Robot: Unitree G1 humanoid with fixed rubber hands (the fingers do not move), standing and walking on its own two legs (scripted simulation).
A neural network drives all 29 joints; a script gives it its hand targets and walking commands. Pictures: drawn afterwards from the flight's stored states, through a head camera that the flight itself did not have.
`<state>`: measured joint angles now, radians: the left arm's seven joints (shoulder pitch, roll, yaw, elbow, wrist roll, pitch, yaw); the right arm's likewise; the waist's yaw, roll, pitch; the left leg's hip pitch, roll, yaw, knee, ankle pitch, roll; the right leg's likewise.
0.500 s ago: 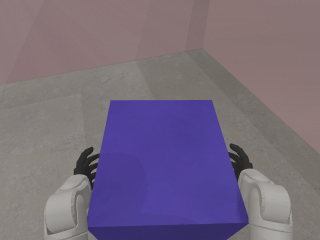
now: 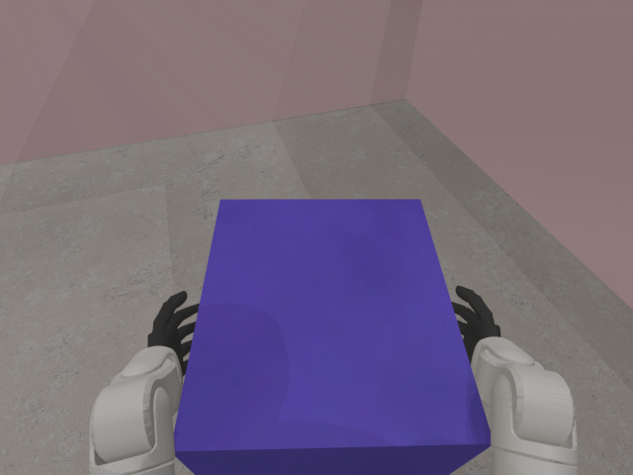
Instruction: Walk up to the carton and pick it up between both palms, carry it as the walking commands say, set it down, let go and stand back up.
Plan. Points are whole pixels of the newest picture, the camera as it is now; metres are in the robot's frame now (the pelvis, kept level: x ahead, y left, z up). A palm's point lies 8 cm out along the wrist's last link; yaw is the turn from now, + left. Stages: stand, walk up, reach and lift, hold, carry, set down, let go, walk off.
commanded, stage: carry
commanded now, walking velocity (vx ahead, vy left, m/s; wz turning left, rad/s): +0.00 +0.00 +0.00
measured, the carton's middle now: (321, 347) +0.30 +0.01 +0.00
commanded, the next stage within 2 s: hold in 0.24 s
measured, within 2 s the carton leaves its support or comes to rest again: neither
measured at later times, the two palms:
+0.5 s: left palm (183, 340) +0.29 +0.18 +0.04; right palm (469, 337) +0.29 -0.18 +0.04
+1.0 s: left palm (210, 331) +0.33 +0.16 +0.00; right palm (469, 347) +0.30 -0.20 -0.01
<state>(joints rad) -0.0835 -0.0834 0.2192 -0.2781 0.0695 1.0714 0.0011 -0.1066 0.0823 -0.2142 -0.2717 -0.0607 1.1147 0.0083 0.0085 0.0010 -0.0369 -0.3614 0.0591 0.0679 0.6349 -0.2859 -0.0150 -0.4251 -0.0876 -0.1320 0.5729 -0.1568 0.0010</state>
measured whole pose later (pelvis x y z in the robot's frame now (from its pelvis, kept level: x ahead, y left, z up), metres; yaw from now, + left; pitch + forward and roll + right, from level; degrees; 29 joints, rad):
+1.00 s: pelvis +0.02 +0.00 +0.01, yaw +4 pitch +0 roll -1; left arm -0.32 -0.06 0.29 0.46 0.23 0.47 -0.09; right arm -0.25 0.09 -0.36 0.29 -0.22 0.58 0.09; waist -0.11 0.04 0.10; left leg -0.27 0.02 -0.01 0.53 -0.26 0.00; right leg -0.31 -0.03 -0.06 0.47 -0.15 0.01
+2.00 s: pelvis -0.04 +0.01 -0.13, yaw +3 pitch +34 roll +0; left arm -0.73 -0.02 0.39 0.51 0.17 0.39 -0.04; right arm -0.66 0.00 -0.47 0.37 -0.18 0.46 0.09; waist -0.09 0.09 -0.09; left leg -1.46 -0.01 -0.01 1.27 -0.41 0.00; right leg -1.51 -0.05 0.00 1.19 -0.28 0.02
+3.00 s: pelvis -0.11 -0.01 -0.28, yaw +3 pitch +25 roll +4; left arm -1.21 0.19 0.35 0.43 -0.03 0.48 0.09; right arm -1.22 -0.25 -0.33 0.42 0.05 0.51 -0.05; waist -0.10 0.04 0.53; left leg -1.78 -0.03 0.02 1.84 -0.50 -0.03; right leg -1.88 -0.01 0.07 1.77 -0.33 0.02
